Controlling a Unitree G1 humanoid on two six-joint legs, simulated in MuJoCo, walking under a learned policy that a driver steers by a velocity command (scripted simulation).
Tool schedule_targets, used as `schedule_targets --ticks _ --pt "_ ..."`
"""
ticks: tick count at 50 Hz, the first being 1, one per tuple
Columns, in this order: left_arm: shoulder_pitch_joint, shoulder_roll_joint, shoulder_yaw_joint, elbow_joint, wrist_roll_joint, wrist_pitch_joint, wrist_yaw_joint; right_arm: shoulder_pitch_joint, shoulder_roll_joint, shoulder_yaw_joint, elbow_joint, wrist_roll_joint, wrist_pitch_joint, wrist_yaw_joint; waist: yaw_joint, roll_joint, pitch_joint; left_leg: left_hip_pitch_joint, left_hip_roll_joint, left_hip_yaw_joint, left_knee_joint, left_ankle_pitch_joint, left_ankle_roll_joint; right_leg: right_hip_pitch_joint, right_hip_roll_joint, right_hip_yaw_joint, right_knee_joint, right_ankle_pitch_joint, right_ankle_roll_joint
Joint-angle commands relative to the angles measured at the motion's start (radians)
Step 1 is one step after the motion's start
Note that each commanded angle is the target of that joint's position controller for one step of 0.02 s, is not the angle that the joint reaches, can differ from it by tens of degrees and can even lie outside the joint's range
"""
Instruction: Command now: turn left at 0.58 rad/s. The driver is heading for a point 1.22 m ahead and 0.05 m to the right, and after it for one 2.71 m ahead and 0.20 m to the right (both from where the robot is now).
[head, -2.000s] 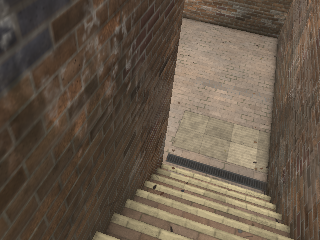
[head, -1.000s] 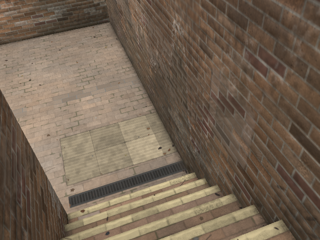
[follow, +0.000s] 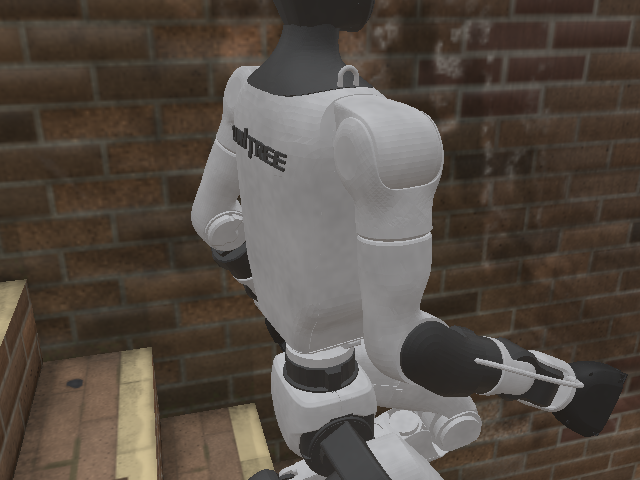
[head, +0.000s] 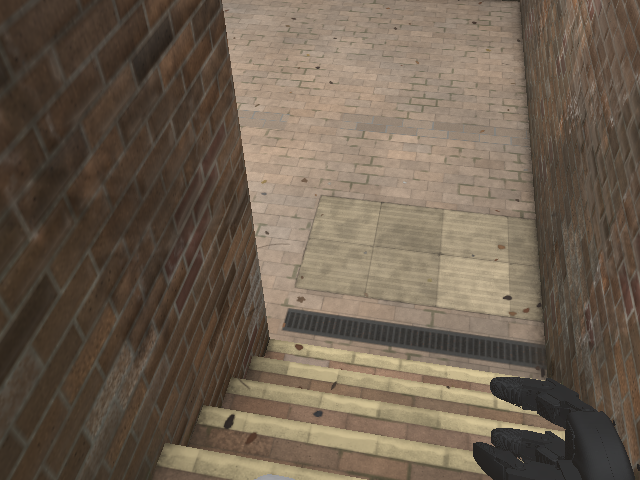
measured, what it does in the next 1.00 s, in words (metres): walks ahead: left foot 0.21 m higher, then right foot 0.21 m lower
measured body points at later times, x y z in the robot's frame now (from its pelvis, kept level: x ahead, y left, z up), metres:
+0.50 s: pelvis +0.01 +0.05 +0.13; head +0.02 +0.10 +0.57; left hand +0.14 +0.31 +0.01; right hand +0.06 -0.21 +0.02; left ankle -0.05 +0.18 -0.51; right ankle +0.13 -0.08 -0.54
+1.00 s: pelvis +0.21 +0.02 -0.05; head +0.18 -0.02 +0.40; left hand +0.15 +0.24 -0.18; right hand +0.39 -0.21 -0.13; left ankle +0.43 +0.19 -0.72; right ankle +0.08 -0.07 -0.72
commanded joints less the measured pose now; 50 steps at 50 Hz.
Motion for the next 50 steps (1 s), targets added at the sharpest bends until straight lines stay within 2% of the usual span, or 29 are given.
schedule_targets --ticks 1,4,6,7,8,9,10,11,12,13,14,16,19,24,29,30,32,33,34,35,36,37,38,41,42,43,45,47,50 --pt "0.065 0.244 0.081 -0.034 -0.009 -0.012 0.007 -0.152 -0.036 -0.001 -0.138 -0.003 -0.028 0.011 0.012 -0.218 -0.094 -0.150 0.069 -0.029 -0.086 -0.028 0.030 0.291 -0.298 0.328 -0.252 0.265 -0.158" --pt "-0.092 0.346 0.121 -0.071 -0.031 -0.002 -0.032 -0.009 -0.048 -0.001 -0.082 -0.003 -0.022 0.025 -0.093 -0.248 -0.137 0.367 0.026 0.167 -0.479 -0.155 0.117 0.016 -0.215 0.062 -0.326 0.249 -0.068" --pt "-0.144 0.356 0.147 -0.070 -0.069 0.016 -0.030 0.277 -0.123 -0.032 0.042 -0.040 -0.018 0.020 -0.219 -0.248 -0.103 0.690 -0.090 0.178 -0.745 -0.268 0.196 -0.183 -0.160 -0.009 -0.208 0.240 -0.065" --pt "-0.210 0.310 0.153 -0.089 -0.080 0.017 -0.029 0.514 -0.192 -0.057 0.145 -0.082 -0.025 0.026 -0.331 0.005 0.003 0.747 -0.094 -0.042 -1.067 -0.174 0.306 -0.398 -0.081 -0.023 0.179 0.088 -0.056" --pt "-0.408 0.220 0.141 -0.236 -0.041 -0.007 -0.057 0.661 -0.419 -0.116 0.208 -0.053 -0.072 0.036 -0.367 0.627 0.164 0.758 0.064 -0.774 -1.626 0.209 0.487 -0.938 0.109 0.132 0.629 -0.902 -0.045" --pt "-0.756 0.264 0.152 -0.331 -0.090 -0.072 -0.096 0.573 -0.451 -0.109 0.163 -0.105 -0.172 0.078 -0.484 0.534 0.328 0.349 0.127 -1.194 -2.100 0.081 0.543 -1.033 0.127 0.524 0.727 -0.855 -0.042" --pt "-0.677 0.215 0.153 -0.315 -0.116 -0.095 -0.090 0.481 -0.404 -0.098 0.146 -0.116 -0.208 0.081 -0.339 0.382 0.403 0.189 0.061 -1.139 -2.118 -0.105 0.507 -0.960 0.196 0.544 0.745 -0.626 -0.063" --pt "-0.419 0.070 0.118 -0.267 -0.059 -0.098 -0.087 0.307 -0.390 -0.113 0.178 -0.024 -0.174 0.045 -0.113 0.439 0.324 0.242 -0.008 -0.986 -1.989 -0.250 0.416 -0.925 0.246 0.475 0.771 -0.436 -0.070" --pt "-0.157 0.076 0.123 -0.165 -0.023 -0.079 -0.089 0.125 -0.329 -0.100 0.161 -0.012 -0.117 0.033 0.049 0.464 0.124 0.354 -0.007 -0.834 -1.744 -0.124 0.381 -0.865 0.275 0.458 0.814 -0.247 -0.055" --pt "0.000 0.134 0.139 -0.054 -0.021 -0.058 -0.097 0.056 -0.239 -0.069 0.153 -0.055 -0.070 0.040 0.100 0.343 -0.041 0.322 -0.008 -0.644 -1.586 -0.001 0.329 -0.677 0.288 0.435 0.895 -0.046 -0.023" --pt "-0.009 0.169 0.147 0.005 -0.038 -0.018 -0.094 0.100 -0.163 -0.040 0.172 -0.091 -0.043 0.061 0.045 0.224 -0.125 0.208 -0.009 -0.556 -1.549 -0.121 0.318 -0.510 0.292 0.404 1.004 0.062 0.014" --pt "-0.128 0.140 0.126 -0.050 -0.041 0.021 -0.078 0.152 -0.160 -0.028 0.204 -0.069 -0.051 0.070 -0.001 0.074 -0.102 0.141 0.038 -0.501 -1.521 -0.222 0.345 -0.414 0.264 0.362 1.023 0.131 0.069" --pt "-0.232 0.089 0.107 -0.123 -0.023 0.006 -0.087 0.265 -0.186 -0.041 0.268 -0.061 -0.090 0.017 -0.050 0.057 -0.027 0.271 0.022 -0.378 -1.459 -0.157 0.325 -0.427 0.246 0.387 0.782 0.267 0.105" --pt "-0.379 0.062 0.114 -0.173 -0.044 -0.031 -0.145 0.470 -0.178 -0.060 0.350 -0.063 -0.122 -0.044 -0.187 0.103 0.001 0.603 0.032 -0.251 -1.443 0.022 0.374 -0.455 0.227 0.430 0.129 0.490 0.116" --pt "-0.001 0.035 0.146 -0.037 -0.083 -0.015 -0.144 0.351 -0.167 -0.058 0.364 -0.073 -0.110 -0.021 -0.041 0.136 -0.005 0.230 0.049 -0.095 -1.280 0.180 0.330 0.145 0.203 0.194 0.048 0.425 0.051" --pt "0.000 0.016 0.141 -0.032 -0.106 -0.012 -0.146 0.394 -0.159 -0.061 0.360 -0.054 -0.106 -0.015 -0.074 0.089 0.031 0.342 0.063 -0.103 -1.246 0.293 0.308 0.109 0.153 0.236 -0.181 0.276 0.016" --pt "0.153 -0.017 0.147 0.060 -0.087 -0.019 -0.148 0.411 -0.160 -0.081 0.391 -0.038 -0.108 -0.012 -0.023 0.030 0.001 0.307 0.070 -0.066 -0.951 0.480 0.273 0.360 0.110 0.224 -0.402 0.338 -0.063" --pt "0.332 -0.025 0.144 0.116 -0.074 -0.027 -0.153 0.419 -0.152 -0.087 0.414 -0.044 -0.109 -0.006 0.072 -0.094 -0.050 0.127 -0.017 0.056 -0.468 0.355 0.219 0.580 0.035 0.340 -0.430 0.348 -0.146" --pt "0.435 0.012 0.118 0.168 -0.050 -0.034 -0.169 0.320 -0.072 -0.073 0.356 -0.098 -0.126 0.011 0.076 -0.274 0.009 -0.277 -0.057 0.149 -0.049 -0.006 0.185 0.720 -0.005 0.375 -0.067 0.778 -0.143" --pt "0.328 0.059 0.114 0.150 -0.053 -0.040 -0.180 0.392 -0.073 -0.067 0.271 -0.090 -0.163 0.026 -0.080 -0.374 -0.008 -0.393 -0.007 0.134 -0.041 0.080 0.173 0.693 0.012 0.442 0.072 0.990 -0.147" --pt "0.331 0.263 0.194 0.164 -0.066 -0.038 -0.182 0.397 -0.090 -0.053 0.205 -0.021 -0.200 0.027 -0.082 -0.373 -0.187 -0.399 0.030 0.034 -0.198 0.090 0.154 0.688 -0.187 0.907 -0.109 0.276 -0.378" --pt "0.277 0.144 0.160 0.160 -0.035 -0.047 -0.167 0.205 -0.121 -0.062 0.201 0.043 -0.201 0.025 -0.060 -0.152 -0.059 -0.530 0.129 -0.090 -0.576 0.381 0.158 0.555 -0.236 0.979 -0.224 -0.249 -0.351" --pt "0.169 0.020 0.113 0.125 -0.029 -0.055 -0.155 0.091 -0.170 -0.081 0.193 0.030 -0.182 0.006 -0.070 -0.019 0.046 -0.476 0.128 -0.077 -0.683 0.503 0.160 0.390 -0.173 0.977 -0.249 -0.362 -0.290" --pt "0.030 0.004 0.093 0.083 -0.019 -0.071 -0.075 0.160 -0.114 -0.083 0.196 -0.117 -0.153 0.008 -0.162 -0.097 0.053 -0.049 0.100 -0.037 -1.116 0.902 0.076 0.006 -0.009 0.766 -0.117 0.172 -0.233" --pt "0.071 0.012 0.096 0.103 -0.016 -0.071 -0.067 0.233 -0.086 -0.081 0.228 -0.111 -0.149 0.019 -0.179 -0.144 -0.002 0.109 0.065 0.014 -1.077 1.006 0.081 -0.068 0.036 0.701 -0.087 0.288 -0.212" --pt "0.159 0.003 0.093 0.133 -0.038 -0.083 -0.055 0.219 -0.148 -0.106 0.227 -0.083 -0.165 0.034 -0.154 -0.142 -0.001 0.095 0.061 -0.032 -1.242 1.166 0.099 -0.007 0.054 0.683 -0.066 0.233 -0.192" --pt "0.225 -0.037 0.080 0.164 -0.081 -0.079 -0.021 0.094 -0.134 -0.099 0.194 -0.096 -0.182 0.055 -0.112 -0.082 0.037 0.235 0.018 -0.021 -1.545 1.366 0.110 -0.071 0.137 0.619 0.028 0.070 -0.156" --pt "0.229 -0.041 0.078 0.172 -0.082 -0.075 -0.007 0.024 -0.073 -0.090 0.165 -0.095 -0.186 0.071 -0.080 -0.054 0.050 0.467 -0.043 0.022 -1.669 1.462 0.100 -0.201 0.186 0.612 0.057 -0.034 -0.139" --pt "0.198 -0.054 0.083 0.180 -0.074 -0.071 -0.021 0.078 -0.077 -0.099 0.140 -0.093 -0.166 0.072 -0.091 -0.162 0.060 0.517 -0.053 -0.013 -1.686 1.298 0.111 -0.168 0.225 0.675 0.201 -0.029 -0.172"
